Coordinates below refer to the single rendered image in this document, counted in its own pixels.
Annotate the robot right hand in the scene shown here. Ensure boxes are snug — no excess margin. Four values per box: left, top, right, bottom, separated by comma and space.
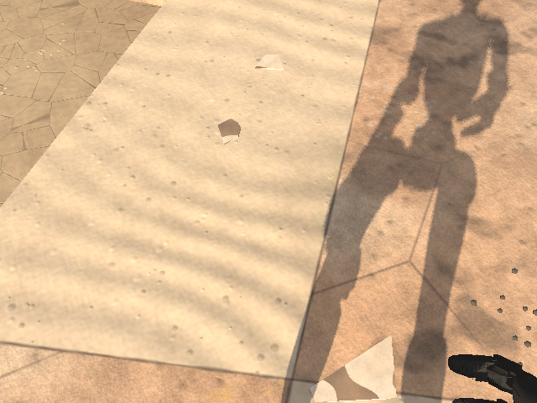
448, 354, 537, 403

